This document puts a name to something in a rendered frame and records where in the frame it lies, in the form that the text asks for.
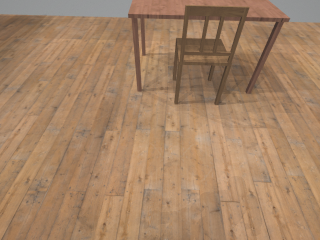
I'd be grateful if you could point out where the chair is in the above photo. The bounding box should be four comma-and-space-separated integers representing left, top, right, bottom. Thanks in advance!
173, 5, 250, 105

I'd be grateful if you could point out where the table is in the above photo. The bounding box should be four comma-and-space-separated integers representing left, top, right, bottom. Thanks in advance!
128, 0, 290, 94

